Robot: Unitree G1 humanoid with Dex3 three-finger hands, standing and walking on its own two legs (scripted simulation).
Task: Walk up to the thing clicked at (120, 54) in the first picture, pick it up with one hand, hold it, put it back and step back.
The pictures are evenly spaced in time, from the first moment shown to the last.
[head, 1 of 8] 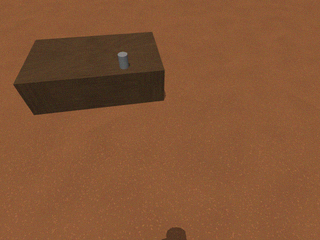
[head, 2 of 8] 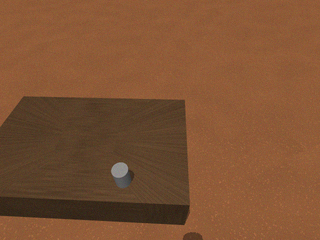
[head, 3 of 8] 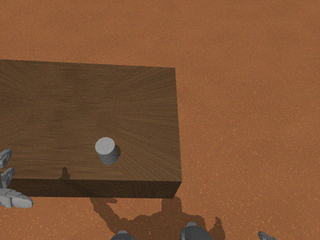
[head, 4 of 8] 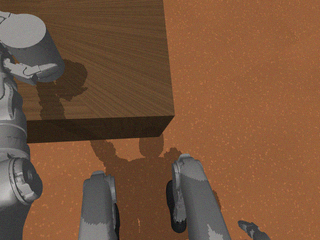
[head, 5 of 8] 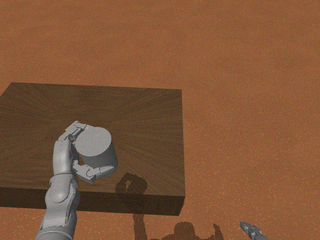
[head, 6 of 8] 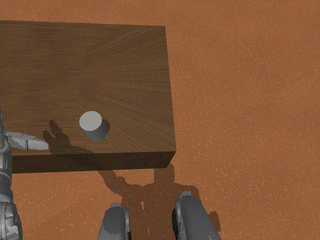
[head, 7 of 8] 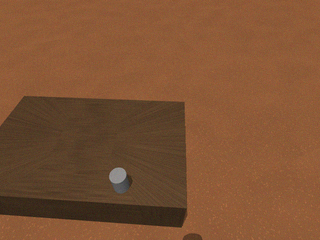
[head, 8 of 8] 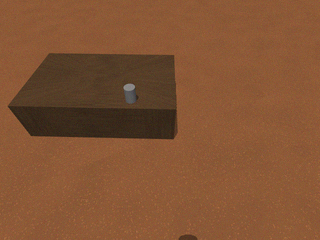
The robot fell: no
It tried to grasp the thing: yes
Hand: left
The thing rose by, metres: 0.41
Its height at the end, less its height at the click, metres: +0.00
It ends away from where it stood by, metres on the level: 0.02
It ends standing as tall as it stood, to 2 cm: yes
